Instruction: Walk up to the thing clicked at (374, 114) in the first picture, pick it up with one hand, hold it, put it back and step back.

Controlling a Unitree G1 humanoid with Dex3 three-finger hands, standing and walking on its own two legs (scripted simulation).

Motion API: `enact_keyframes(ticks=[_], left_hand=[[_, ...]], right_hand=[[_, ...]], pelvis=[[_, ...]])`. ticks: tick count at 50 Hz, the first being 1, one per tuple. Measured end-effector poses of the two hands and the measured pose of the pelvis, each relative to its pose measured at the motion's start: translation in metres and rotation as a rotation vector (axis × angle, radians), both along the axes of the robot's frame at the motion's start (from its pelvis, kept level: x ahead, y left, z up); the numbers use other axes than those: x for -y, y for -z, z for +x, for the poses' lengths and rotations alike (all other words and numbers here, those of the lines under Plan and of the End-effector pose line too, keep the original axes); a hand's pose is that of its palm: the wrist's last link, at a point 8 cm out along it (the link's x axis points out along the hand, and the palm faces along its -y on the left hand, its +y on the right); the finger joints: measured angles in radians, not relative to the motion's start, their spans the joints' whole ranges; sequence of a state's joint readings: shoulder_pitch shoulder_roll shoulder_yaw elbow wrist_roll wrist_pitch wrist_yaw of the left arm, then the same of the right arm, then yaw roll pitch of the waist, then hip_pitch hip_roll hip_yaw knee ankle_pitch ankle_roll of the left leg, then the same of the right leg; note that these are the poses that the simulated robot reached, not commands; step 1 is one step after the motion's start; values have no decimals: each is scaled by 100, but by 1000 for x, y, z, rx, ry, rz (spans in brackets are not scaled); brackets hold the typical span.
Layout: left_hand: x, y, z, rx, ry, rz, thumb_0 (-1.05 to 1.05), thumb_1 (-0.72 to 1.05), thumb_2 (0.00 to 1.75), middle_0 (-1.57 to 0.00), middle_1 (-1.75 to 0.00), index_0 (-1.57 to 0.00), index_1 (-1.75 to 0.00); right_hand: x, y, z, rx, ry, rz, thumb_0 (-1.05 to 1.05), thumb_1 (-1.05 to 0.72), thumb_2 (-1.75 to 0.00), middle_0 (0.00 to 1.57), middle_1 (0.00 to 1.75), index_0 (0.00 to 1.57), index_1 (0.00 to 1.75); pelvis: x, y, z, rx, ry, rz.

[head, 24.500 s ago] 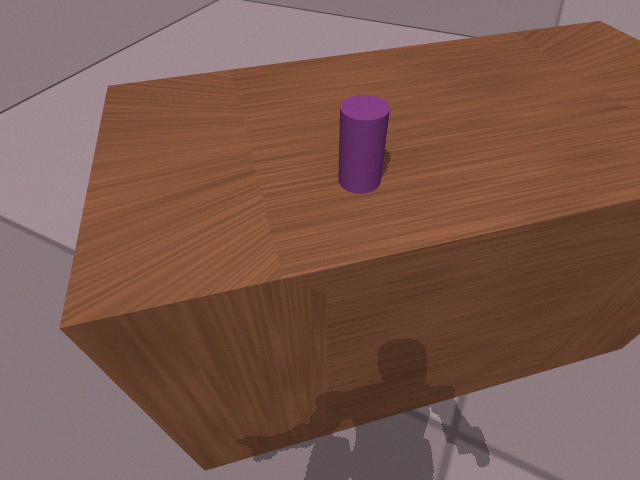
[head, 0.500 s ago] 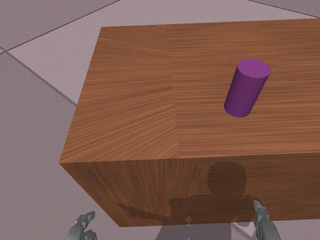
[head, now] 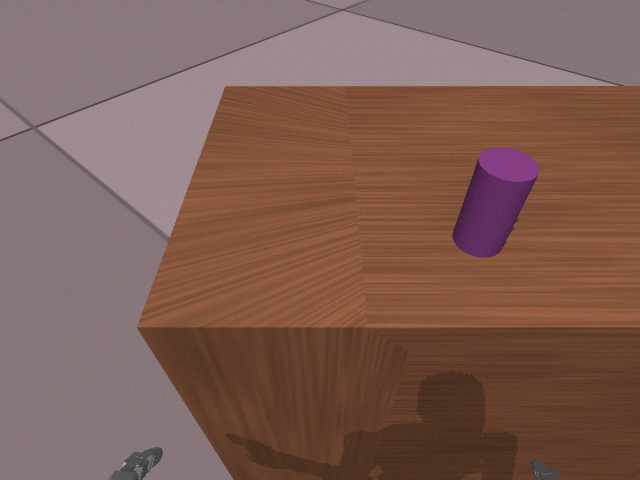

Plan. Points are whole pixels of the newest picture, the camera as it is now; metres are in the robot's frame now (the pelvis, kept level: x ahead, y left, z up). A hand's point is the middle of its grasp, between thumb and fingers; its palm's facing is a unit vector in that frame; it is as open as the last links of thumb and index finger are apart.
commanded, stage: home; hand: right
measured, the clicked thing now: (491, 205) +0.47 -0.21 +0.10
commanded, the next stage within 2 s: stand in 1.52 s
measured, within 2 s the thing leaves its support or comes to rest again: neither
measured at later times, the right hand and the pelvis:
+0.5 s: hand out of the picture +0.02 -0.27 -0.14, palm faces -0.07 +0.93 -0.35, open 17.5 cm; pelvis -0.03 -0.01 +0.01, yaw +0 degrees
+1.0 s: hand out of the picture +0.04 -0.27 -0.14, palm faces -0.05 +0.93 -0.36, open 17.4 cm; pelvis -0.02 -0.01 +0.01, yaw +0 degrees
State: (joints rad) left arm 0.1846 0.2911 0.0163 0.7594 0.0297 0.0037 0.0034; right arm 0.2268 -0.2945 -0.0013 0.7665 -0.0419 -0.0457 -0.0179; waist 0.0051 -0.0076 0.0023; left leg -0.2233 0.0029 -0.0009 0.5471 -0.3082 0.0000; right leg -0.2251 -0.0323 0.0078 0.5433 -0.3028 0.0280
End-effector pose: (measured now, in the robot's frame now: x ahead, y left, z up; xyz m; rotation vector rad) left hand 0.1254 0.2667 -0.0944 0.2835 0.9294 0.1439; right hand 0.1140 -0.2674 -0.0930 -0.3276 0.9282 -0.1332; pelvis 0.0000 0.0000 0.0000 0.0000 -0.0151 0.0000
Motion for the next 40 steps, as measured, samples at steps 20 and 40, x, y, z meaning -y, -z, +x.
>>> enact_keyframes(ticks=[20, 40], left_hand=[[-24, 16, -111, -302, -61, 35, 0, 90, 90, -20, -30, -20, -30], [-22, 15, -115, -330, -91, 40, 0, 90, 90, -20, -30, -20, -30]], right_hand=[[45, 9, -95, -282, 64, -55, 0, 55, -5, 6, 5, 6, 5], [44, 12, -89, -298, 72, -35, 0, 54, -5, 6, 6, 6, 5]], pelvis=[[7, -10, -31, 46, -5, -1], [11, -12, -31, 43, -4, -4]])
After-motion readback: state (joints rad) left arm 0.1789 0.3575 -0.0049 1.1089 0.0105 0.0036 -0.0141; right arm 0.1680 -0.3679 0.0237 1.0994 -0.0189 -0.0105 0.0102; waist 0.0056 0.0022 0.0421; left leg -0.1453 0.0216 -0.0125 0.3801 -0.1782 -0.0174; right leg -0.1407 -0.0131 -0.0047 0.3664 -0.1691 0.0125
